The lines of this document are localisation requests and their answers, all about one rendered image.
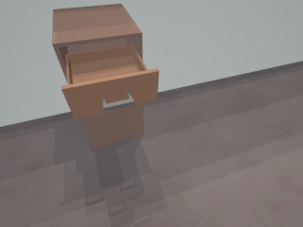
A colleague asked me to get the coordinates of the drawer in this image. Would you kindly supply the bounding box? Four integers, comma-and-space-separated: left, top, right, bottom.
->
61, 44, 159, 119

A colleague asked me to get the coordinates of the cabinet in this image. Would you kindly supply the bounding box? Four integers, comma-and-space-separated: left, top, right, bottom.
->
52, 4, 144, 148

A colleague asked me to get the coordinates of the handle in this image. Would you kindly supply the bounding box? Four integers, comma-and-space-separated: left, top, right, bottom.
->
102, 92, 134, 112

